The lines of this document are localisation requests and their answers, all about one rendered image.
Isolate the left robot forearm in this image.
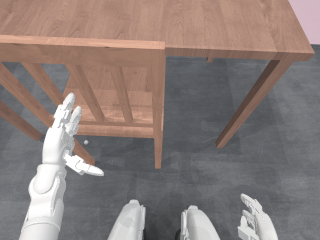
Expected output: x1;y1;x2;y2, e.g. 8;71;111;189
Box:
19;163;67;240

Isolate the right robot hand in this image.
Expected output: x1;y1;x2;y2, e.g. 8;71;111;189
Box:
237;193;278;240

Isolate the left robot hand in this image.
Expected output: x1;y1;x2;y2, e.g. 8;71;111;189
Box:
42;92;104;176

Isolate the table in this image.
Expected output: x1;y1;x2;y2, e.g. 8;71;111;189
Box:
0;0;315;148

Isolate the robot left shin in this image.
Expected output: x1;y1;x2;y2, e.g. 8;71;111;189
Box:
129;199;143;240

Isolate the right robot thigh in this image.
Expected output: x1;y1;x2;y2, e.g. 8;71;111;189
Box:
181;209;220;240

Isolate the chair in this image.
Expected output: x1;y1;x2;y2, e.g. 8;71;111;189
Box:
0;35;166;169

